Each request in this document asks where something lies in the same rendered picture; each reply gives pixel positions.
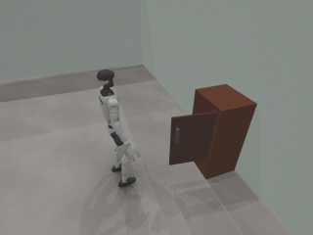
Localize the cupboard door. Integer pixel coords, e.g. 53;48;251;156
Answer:
169;112;218;165

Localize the right robot hand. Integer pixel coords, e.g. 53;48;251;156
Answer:
127;145;141;161

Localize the robot left foot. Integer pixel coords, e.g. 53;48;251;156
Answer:
112;164;122;172

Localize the handle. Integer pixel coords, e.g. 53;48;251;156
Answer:
175;126;180;144

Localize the robot right upper arm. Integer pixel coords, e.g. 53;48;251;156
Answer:
108;97;121;129

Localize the left robot thigh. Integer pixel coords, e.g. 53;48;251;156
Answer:
114;145;122;153

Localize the right robot forearm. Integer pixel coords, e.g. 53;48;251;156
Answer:
114;122;132;148

